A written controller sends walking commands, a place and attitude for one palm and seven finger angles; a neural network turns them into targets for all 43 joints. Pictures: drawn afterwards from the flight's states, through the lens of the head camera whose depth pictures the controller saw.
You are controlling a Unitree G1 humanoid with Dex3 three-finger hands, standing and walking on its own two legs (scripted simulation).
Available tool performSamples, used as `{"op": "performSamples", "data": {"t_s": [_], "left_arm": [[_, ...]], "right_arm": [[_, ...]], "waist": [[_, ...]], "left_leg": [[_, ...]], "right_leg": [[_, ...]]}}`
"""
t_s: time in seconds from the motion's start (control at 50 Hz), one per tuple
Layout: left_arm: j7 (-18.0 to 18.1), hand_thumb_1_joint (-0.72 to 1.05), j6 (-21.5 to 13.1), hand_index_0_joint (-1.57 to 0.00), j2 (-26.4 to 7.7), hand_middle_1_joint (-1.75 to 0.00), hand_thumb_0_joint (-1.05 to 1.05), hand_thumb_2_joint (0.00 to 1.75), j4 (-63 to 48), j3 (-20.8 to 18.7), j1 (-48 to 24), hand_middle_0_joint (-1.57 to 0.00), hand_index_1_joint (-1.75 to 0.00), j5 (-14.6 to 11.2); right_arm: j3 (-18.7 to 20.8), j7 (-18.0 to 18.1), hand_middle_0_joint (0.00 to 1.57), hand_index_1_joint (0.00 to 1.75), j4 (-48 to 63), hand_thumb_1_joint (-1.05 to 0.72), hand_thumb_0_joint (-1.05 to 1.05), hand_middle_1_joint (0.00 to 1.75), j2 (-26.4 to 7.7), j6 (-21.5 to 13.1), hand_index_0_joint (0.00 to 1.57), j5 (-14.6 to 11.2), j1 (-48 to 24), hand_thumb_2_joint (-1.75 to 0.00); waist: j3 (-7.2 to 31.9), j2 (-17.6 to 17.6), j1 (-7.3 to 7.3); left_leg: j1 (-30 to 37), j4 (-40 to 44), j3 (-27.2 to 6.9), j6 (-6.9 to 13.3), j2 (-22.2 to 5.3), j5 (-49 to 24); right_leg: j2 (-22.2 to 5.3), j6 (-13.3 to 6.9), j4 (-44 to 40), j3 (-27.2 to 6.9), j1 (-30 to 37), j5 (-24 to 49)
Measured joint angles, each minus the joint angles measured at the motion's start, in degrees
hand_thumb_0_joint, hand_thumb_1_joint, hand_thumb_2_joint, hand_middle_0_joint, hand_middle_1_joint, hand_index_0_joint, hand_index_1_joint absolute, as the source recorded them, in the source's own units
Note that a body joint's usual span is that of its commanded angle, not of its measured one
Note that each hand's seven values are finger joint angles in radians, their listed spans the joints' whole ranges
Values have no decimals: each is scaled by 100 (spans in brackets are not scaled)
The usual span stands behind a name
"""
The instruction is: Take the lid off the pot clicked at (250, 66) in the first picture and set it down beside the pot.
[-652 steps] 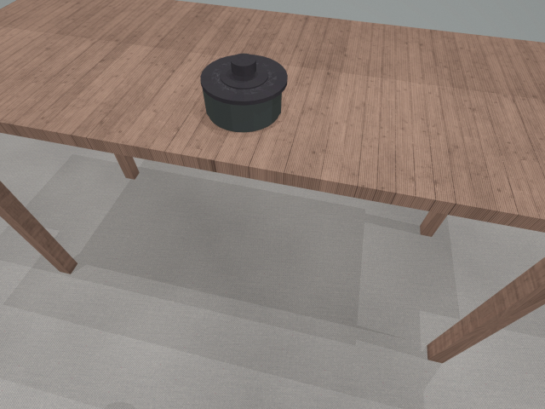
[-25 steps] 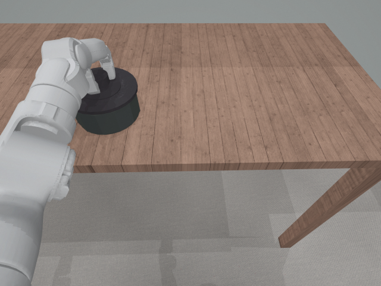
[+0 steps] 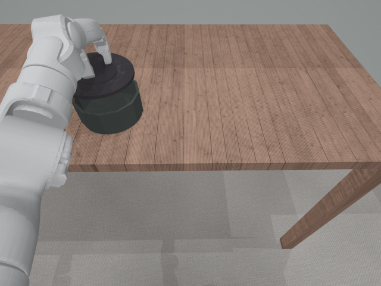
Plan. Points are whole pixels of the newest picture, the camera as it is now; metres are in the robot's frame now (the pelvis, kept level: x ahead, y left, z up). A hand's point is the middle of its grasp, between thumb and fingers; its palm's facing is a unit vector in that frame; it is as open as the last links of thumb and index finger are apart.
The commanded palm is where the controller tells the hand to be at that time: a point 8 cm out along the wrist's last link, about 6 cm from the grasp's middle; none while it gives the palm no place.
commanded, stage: lift the lid straight up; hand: left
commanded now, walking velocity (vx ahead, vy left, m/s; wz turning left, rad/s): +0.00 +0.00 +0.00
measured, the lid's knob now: (92, 62) +0.53 +0.18 +0.20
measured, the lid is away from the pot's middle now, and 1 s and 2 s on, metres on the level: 0.01 0.04 0.10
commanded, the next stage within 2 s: move the lid sideways beside the pot in 1.34 s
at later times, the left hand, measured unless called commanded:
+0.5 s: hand (80, 43) +0.49 +0.18 +0.26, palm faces -0.32 -0.14 -0.94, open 7.6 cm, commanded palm +0.50 +0.18 +0.33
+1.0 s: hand (72, 19) +0.51 +0.18 +0.29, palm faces -0.26 -0.19 -0.95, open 7.6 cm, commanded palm +0.50 +0.18 +0.37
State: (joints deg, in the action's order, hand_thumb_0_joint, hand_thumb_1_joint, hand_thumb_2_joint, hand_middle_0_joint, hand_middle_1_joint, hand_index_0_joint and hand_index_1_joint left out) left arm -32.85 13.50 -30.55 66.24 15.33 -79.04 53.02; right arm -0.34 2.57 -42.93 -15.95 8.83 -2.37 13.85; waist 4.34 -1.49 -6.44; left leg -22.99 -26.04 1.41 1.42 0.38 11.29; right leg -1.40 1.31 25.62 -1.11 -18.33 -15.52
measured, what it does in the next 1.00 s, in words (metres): stands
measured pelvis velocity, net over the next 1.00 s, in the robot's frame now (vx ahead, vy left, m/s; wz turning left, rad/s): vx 0.01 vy -0.01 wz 0.00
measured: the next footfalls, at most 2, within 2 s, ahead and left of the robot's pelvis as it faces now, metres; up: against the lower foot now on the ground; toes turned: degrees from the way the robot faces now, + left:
none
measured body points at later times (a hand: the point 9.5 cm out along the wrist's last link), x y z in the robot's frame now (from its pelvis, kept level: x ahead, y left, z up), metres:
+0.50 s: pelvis +0.01 +0.00 +0.00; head +0.04 -0.01 +0.45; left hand +0.51 +0.18 +0.31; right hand +0.06 -0.28 -0.13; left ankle +0.01 +0.11 -0.74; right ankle -0.04 -0.14 -0.74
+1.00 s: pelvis +0.01 -0.01 +0.00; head +0.06 -0.02 +0.45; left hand +0.52 +0.19 +0.35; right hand +0.07 -0.28 -0.13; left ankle +0.01 +0.11 -0.74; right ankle -0.04 -0.14 -0.74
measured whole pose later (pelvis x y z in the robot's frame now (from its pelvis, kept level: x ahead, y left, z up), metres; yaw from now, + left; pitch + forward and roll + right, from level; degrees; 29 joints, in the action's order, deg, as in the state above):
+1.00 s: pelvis +0.01 -0.01 +0.00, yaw +0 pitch +9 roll +0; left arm -34.7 19.3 -33.6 70.1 14.2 -90.6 56.0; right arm -0.9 2.1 -44.1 -16.7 6.8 -2.1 14.2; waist 5.1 -1.9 -7.0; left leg -21.6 -23.0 1.5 1.0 0.3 10.8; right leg -1.3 1.0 23.2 -1.3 -17.3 -15.3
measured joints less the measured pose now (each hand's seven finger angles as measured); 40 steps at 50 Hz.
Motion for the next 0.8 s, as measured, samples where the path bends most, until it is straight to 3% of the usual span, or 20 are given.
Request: {"op": "performSamples", "data": {"t_s": [0.08, 0.3, 0.48, 0.8], "left_arm": [[25, 48, 23, -45, 3, -120, 13, 68, 96, 87, -176, -112, -93, 64], [-28, 49, 114, -45, -136, -120, 13, 69, 158, -170, -355, -112, -93, 136], [-101, 49, 256, -45, -114, -120, 13, 69, 4, 11, -447, -112, -93, 121], [-151, 49, 468, -45, -125, -120, 13, 69, 400, 25, -1045, -112, -92, 216]], "right_arm": [[-4, 10, 20, 30, -14, -90, 1, 30, -1, -58, 20, -1, 13, -89], [-3, -25, 20, 30, -80, -90, 1, 30, -30, -86, 20, 27, 109, -89], [5, -60, 20, 30, -66, -90, 1, 30, -58, -103, 20, 26, 117, -89], [-72, -33, 20, 30, -102, -90, 1, 30, -59, -196, 20, 15, -55, -89]], "waist": [[-4, 13, -20], [76, -7, -58], [33, -48, 8], [27, -27, -29]], "left_leg": [[-25, 21, -13, -6, 3, -18], [23, 93, 40, -12, -9, -6], [99, 133, -5, -23, 1, -21], [91, 248, -38, -42, 3, -78]], "right_leg": [[-1, -9, -20, 13, -21, 12], [7, -6, -63, -43, -10, 7], [2, -17, -112, 2, 89, 7], [4, -38, -189, 32, 71, 36]]}}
